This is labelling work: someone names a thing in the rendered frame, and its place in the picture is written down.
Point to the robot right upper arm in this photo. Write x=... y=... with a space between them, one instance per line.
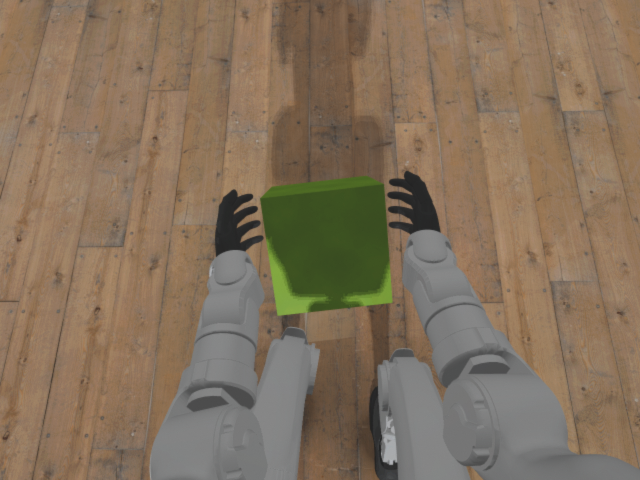
x=511 y=427

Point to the robot right thigh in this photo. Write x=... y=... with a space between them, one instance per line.
x=407 y=392

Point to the robot left shin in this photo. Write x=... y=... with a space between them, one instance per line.
x=290 y=331

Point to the robot left hand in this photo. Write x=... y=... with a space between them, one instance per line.
x=227 y=235

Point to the robot left upper arm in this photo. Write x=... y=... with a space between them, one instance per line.
x=219 y=443

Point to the robot left forearm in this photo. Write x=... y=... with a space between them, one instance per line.
x=222 y=365

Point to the carton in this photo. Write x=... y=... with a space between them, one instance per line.
x=327 y=243

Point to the robot right hand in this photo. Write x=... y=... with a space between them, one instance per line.
x=423 y=215

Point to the robot right forearm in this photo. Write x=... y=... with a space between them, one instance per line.
x=460 y=333

